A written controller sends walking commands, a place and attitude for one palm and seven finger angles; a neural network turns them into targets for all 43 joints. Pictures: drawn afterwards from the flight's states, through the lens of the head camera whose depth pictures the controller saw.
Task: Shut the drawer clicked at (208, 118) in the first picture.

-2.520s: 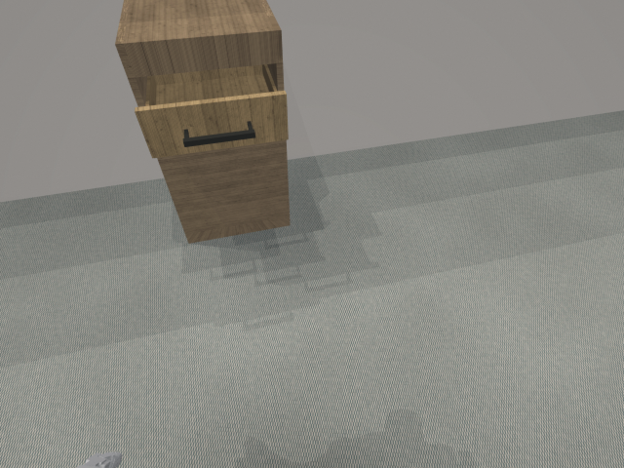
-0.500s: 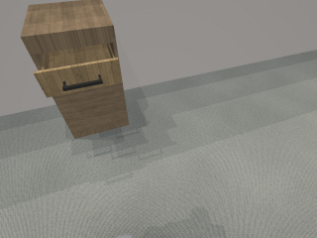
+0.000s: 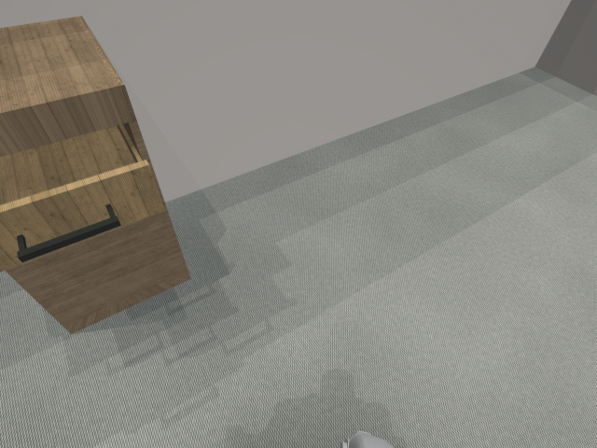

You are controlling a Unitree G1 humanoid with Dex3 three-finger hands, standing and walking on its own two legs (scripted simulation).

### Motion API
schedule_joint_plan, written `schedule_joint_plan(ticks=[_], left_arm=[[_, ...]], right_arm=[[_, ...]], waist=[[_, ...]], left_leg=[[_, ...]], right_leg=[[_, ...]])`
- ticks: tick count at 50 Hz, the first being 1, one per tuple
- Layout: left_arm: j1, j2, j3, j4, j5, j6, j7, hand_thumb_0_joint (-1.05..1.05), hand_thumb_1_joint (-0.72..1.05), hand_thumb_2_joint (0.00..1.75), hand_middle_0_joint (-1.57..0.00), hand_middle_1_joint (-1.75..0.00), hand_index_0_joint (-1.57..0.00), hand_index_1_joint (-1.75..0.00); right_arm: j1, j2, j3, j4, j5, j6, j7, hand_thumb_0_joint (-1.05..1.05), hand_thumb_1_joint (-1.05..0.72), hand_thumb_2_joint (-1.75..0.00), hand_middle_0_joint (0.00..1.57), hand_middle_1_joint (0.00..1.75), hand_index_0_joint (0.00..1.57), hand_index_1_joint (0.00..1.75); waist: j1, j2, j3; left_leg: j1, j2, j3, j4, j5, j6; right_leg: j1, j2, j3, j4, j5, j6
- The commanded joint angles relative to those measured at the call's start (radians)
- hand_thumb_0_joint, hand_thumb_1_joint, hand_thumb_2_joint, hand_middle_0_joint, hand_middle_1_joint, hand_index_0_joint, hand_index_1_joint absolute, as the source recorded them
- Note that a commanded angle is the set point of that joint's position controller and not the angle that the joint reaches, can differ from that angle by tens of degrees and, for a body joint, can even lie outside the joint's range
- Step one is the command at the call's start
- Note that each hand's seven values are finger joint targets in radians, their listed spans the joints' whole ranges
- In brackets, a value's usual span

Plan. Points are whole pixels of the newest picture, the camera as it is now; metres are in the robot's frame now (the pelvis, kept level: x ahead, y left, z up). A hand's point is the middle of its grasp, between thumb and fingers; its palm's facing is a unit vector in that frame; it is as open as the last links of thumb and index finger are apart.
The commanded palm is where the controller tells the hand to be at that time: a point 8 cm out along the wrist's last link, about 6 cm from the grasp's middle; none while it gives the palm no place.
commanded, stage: turn to face it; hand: left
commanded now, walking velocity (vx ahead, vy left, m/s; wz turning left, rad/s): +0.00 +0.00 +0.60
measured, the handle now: (69, 231) +0.51 +0.51 -0.12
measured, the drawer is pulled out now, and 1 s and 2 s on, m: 0.17 0.17 0.17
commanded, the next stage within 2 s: take the last steps up to it in 0.94 s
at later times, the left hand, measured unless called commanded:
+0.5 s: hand out of the picture +0.10 +0.24 -0.19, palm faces +0.31 -0.93 -0.20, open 7.3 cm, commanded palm none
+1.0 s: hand out of the picture +0.09 +0.19 -0.15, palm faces +0.52 -0.81 -0.27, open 7.4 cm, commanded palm none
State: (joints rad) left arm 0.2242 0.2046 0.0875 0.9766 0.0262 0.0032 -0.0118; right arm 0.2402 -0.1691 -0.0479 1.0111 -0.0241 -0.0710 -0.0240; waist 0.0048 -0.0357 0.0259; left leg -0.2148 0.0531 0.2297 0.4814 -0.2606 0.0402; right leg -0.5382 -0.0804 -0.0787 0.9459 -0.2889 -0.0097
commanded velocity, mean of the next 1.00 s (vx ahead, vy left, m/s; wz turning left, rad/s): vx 0.00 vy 0.00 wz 0.47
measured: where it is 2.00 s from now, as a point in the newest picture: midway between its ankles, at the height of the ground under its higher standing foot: (257, 435)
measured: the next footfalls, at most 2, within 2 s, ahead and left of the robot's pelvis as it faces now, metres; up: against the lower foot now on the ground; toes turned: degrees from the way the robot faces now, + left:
right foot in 0.12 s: +0.15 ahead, -0.13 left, +0.00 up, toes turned -4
left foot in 0.40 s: +0.11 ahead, +0.13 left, +0.00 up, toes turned +22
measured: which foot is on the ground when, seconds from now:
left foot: down 0.00-0.12, up 0.14-0.38, down 0.40-0.84, up 0.86-1.00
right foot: up 0.00-0.10, down 0.12-0.40, up 0.42-0.82, down 0.84-1.00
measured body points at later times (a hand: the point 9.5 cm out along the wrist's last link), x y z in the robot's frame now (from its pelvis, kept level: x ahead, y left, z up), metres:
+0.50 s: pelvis +0.08 +0.03 -0.02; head +0.11 +0.07 +0.43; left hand +0.09 +0.29 -0.18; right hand +0.19 -0.20 -0.15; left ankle +0.07 +0.11 -0.74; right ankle +0.09 -0.12 -0.68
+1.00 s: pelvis +0.13 -0.01 +0.00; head +0.17 -0.03 +0.45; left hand +0.07 +0.23 -0.13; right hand +0.33 -0.19 -0.16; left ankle +0.03 +0.09 -0.65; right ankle +0.17 -0.09 -0.74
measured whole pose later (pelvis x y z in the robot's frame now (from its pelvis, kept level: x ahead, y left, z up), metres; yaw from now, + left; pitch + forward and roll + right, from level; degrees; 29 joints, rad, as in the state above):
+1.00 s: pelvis +0.13 -0.01 +0.00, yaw +31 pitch -1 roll +2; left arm 0.22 0.17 0.03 0.91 0.02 0.00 0.02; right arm 0.15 -0.25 -0.08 0.95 -0.01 0.07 0.01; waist 0.00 0.04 0.07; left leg -0.45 -0.03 -0.03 1.12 -0.44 -0.03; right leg -0.23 -0.05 -0.11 0.53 -0.29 -0.04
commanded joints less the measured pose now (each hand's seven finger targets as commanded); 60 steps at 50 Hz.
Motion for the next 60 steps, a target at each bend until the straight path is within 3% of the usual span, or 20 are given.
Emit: schedule_joint_plan(ticks=[1,4,6,7,11,18,19,20,21,22,25,27,34,40,41,42,43,47,52,60], left_arm=[[0.083,-0.035,-0.037,-0.016,0.004,-0.012,0.009,0.00,0.90,0.90,-0.20,-0.30,-0.20,-0.30],[0.071,0.037,-0.030,-0.016,0.005,-0.025,0.022,0.00,0.90,0.90,-0.20,-0.30,-0.20,-0.30],[0.138,0.173,-0.010,-0.008,0.004,-0.033,0.033,0.00,0.90,0.90,-0.20,-0.30,-0.20,-0.30],[0.148,0.211,0.002,-0.015,-0.003,-0.033,0.033,0.00,0.90,0.90,-0.20,-0.30,-0.20,-0.30],[-0.013,0.146,-0.006,-0.069,0.000,-0.023,0.055,0.00,0.90,0.90,-0.20,-0.30,-0.20,-0.30],[-0.047,0.154,0.015,-0.098,-0.007,0.011,0.046,0.00,0.90,0.90,-0.20,-0.30,-0.20,-0.30],[-0.039,0.125,0.011,-0.106,-0.013,0.021,0.042,0.00,0.90,0.90,-0.20,-0.30,-0.20,-0.30],[-0.047,0.059,0.005,-0.148,-0.021,0.028,0.034,0.00,0.90,0.90,-0.20,-0.30,-0.20,-0.30],[-0.114,0.063,-0.002,-0.189,-0.013,0.025,0.033,0.00,0.90,0.90,-0.20,-0.30,-0.20,-0.30],[-0.144,0.051,0.003,-0.179,-0.007,0.025,0.036,0.00,0.90,0.90,-0.20,-0.30,-0.20,-0.30],[-0.084,0.077,0.011,-0.123,-0.011,0.019,0.026,0.00,0.90,0.90,-0.20,-0.30,-0.20,-0.30],[-0.062,0.079,0.006,-0.108,-0.016,0.023,0.026,0.00,0.90,0.90,-0.20,-0.30,-0.20,-0.30],[-0.081,0.083,-0.005,-0.131,-0.019,0.029,0.033,0.00,0.90,0.90,-0.20,-0.30,-0.20,-0.30],[0.044,0.103,-0.008,-0.115,-0.021,0.003,0.041,0.00,0.90,0.90,-0.20,-0.30,-0.20,-0.30],[0.080,0.146,-0.003,-0.110,-0.013,-0.009,0.045,0.00,0.90,0.90,-0.20,-0.30,-0.20,-0.30],[0.096,0.241,0.012,-0.110,0.004,-0.020,0.051,0.00,0.90,0.90,-0.20,-0.30,-0.20,-0.30],[0.105,0.261,0.010,-0.122,-0.004,-0.017,0.047,0.00,0.90,0.90,-0.20,-0.30,-0.20,-0.30],[0.003,0.153,-0.012,-0.139,-0.006,-0.023,0.050,0.00,0.90,0.90,-0.20,-0.30,-0.20,-0.30],[0.112,0.161,-0.012,-0.094,-0.001,-0.025,0.050,0.00,0.90,0.90,-0.20,-0.30,-0.20,-0.30],[0.157,0.181,-0.004,-0.007,0.010,-0.034,0.031,0.00,0.90,0.90,-0.20,-0.30,-0.20,-0.30]], right_arm=[[0.066,-0.115,-0.011,-0.014,-0.003,0.008,0.003,0.00,-0.90,-0.90,0.20,0.30,0.20,0.30],[0.077,-0.095,-0.004,-0.001,0.007,0.026,0.007,0.00,-0.90,-0.90,0.20,0.30,0.20,0.30],[0.093,-0.036,0.007,-0.023,0.011,0.042,0.015,0.00,-0.90,-0.90,0.20,0.30,0.20,0.30],[0.064,-0.063,0.001,-0.045,0.014,0.063,0.009,0.00,-0.90,-0.90,0.20,0.30,0.20,0.30],[0.062,-0.071,-0.013,-0.036,0.012,0.087,0.023,0.00,-0.90,-0.90,0.20,0.30,0.20,0.30],[0.124,-0.069,-0.021,-0.070,0.002,0.094,0.036,0.00,-0.90,-0.90,0.20,0.30,0.20,0.30],[0.162,-0.117,-0.032,-0.072,0.001,0.087,0.038,0.00,-0.90,-0.90,0.20,0.30,0.20,0.30],[0.204,-0.224,-0.058,-0.089,-0.006,0.078,0.033,0.00,-0.90,-0.90,0.20,0.30,0.20,0.30],[0.238,-0.278,-0.068,-0.088,-0.008,0.079,0.026,0.00,-0.90,-0.90,0.20,0.30,0.20,0.30],[0.222,-0.264,-0.068,-0.076,-0.007,0.069,0.011,0.00,-0.90,-0.90,0.20,0.30,0.20,0.30],[0.067,-0.200,-0.043,-0.119,-0.002,0.058,-0.001,0.00,-0.90,-0.90,0.20,0.30,0.20,0.30],[0.049,-0.204,-0.042,-0.124,0.001,0.055,-0.001,0.00,-0.90,-0.90,0.20,0.30,0.20,0.30],[0.027,-0.230,-0.053,-0.129,-0.001,0.078,0.006,0.00,-0.90,-0.90,0.20,0.30,0.20,0.30],[-0.064,-0.231,-0.055,-0.155,0.006,0.088,0.015,0.00,-0.90,-0.90,0.20,0.30,0.20,0.30],[-0.061,-0.200,-0.051,-0.160,0.016,0.086,0.019,0.00,-0.90,-0.90,0.20,0.30,0.20,0.30],[-0.042,-0.128,-0.039,-0.181,0.023,0.085,0.025,0.00,-0.90,-0.90,0.20,0.30,0.20,0.30],[-0.057,-0.162,-0.049,-0.187,0.014,0.100,0.019,0.00,-0.90,-0.90,0.20,0.30,0.20,0.30],[-0.067,-0.148,-0.044,-0.132,0.005,0.119,0.034,0.00,-0.90,-0.90,0.20,0.30,0.20,0.30],[-0.138,-0.125,-0.028,-0.126,0.012,0.123,0.032,0.00,-0.90,-0.90,0.20,0.30,0.20,0.30],[-0.140,-0.098,-0.008,-0.113,0.006,0.084,0.048,0.00,-0.90,-0.90,0.20,0.30,0.20,0.30]], waist=[[0.007,0.139,-0.004],[0.031,0.063,-0.004],[0.048,-0.179,-0.062],[0.073,-0.239,-0.108],[0.005,-0.077,-0.068],[-0.038,-0.075,-0.040],[-0.059,0.077,-0.060],[-0.081,0.390,-0.038],[-0.111,0.348,-0.048],[-0.101,0.279,-0.067],[-0.036,0.188,-0.081],[-0.030,0.159,-0.091],[-0.046,0.163,-0.071],[0.016,0.150,-0.089],[0.031,0.040,-0.097],[0.024,-0.237,-0.096],[0.037,-0.220,-0.104],[-0.013,-0.092,-0.002],[0.033,-0.121,-0.045],[0.050,-0.121,0.000]], left_leg=[[-0.086,0.215,-0.177,-0.149,0.362,0.127],[-0.148,0.140,-0.212,-0.027,0.205,0.047],[-0.286,-0.019,-0.092,0.266,-0.275,-0.044],[-0.277,-0.015,-0.151,0.447,-0.404,-0.048],[-0.295,0.033,-0.196,0.622,-0.258,-0.068],[-0.043,-0.006,-0.072,0.138,-0.003,-0.072],[0.042,0.042,-0.165,0.011,0.074,-0.053],[0.080,0.276,-0.534,-0.130,0.309,0.062],[0.067,0.387,-0.687,-0.180,0.380,0.175],[0.096,0.347,-0.688,-0.173,0.379,0.174],[0.090,0.231,-0.489,-0.117,0.478,0.133],[0.111,0.193,-0.425,-0.105,0.567,0.129],[0.127,0.187,-0.472,-0.098,0.533,0.156],[0.000,0.123,-0.477,0.019,0.488,0.090],[-0.090,0.057,-0.420,0.122,0.301,0.030],[-0.290,-0.107,-0.260,0.327,-0.146,-0.054],[-0.272,-0.101,-0.300,0.510,-0.357,-0.058],[-0.316,-0.050,-0.285,0.728,-0.164,-0.081],[-0.275,-0.046,-0.235,0.559,-0.178,-0.100],[-0.125,-0.021,-0.162,0.191,-0.201,-0.042]], right_leg=[[0.251,0.024,-0.025,-0.251,0.081,0.020],[0.429,0.011,-0.005,-0.472,0.190,0.030],[0.529,-0.319,0.272,-0.575,0.407,-0.089],[0.491,-0.384,0.329,-0.631,0.435,-0.165],[0.414,-0.314,0.085,-0.587,0.480,-0.152],[0.243,-0.243,-0.102,-0.423,0.179,-0.033],[0.172,-0.198,-0.120,-0.280,0.057,0.008],[-0.031,-0.057,-0.152,-0.049,-0.287,0.091],[-0.083,-0.012,-0.041,0.151,-0.400,0.085],[-0.139,-0.017,0.041,0.247,-0.322,0.077],[-0.097,-0.038,0.080,0.265,-0.138,0.085],[-0.047,-0.023,0.071,0.190,-0.114,0.092],[0.048,0.024,0.064,-0.060,-0.147,0.088],[0.337,0.052,0.046,-0.461,0.065,0.066],[0.451,-0.034,0.125,-0.590,0.205,0.050],[0.547,-0.295,0.396,-0.630,0.432,-0.057],[0.434,-0.394,0.426,-0.637,0.462,-0.153],[0.382,-0.224,0.186,-0.595,0.522,-0.133],[0.485,-0.217,0.130,-0.575,0.633,-0.138],[0.400,-0.250,0.188,-0.716,-0.067,-0.147]])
